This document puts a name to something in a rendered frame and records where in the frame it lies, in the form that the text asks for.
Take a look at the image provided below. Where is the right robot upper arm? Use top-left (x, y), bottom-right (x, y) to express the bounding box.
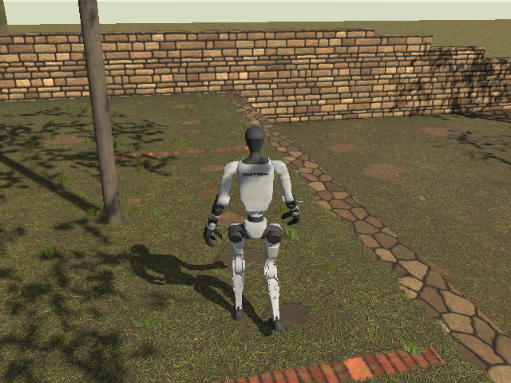
top-left (272, 160), bottom-right (294, 203)

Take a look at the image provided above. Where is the robot right hand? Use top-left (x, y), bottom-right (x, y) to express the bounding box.
top-left (281, 212), bottom-right (300, 225)

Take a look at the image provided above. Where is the robot left hand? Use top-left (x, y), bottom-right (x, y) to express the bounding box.
top-left (204, 226), bottom-right (222, 247)

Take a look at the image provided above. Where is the robot right foot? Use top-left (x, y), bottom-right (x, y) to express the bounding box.
top-left (268, 317), bottom-right (283, 331)

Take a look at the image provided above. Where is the robot right forearm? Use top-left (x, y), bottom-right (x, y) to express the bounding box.
top-left (285, 190), bottom-right (299, 216)

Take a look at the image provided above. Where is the robot left forearm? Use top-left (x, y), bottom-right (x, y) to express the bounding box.
top-left (206, 194), bottom-right (224, 230)

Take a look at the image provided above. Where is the robot head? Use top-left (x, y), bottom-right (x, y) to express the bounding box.
top-left (242, 126), bottom-right (269, 164)

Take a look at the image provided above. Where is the left robot upper arm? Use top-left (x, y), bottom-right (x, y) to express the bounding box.
top-left (217, 161), bottom-right (239, 206)

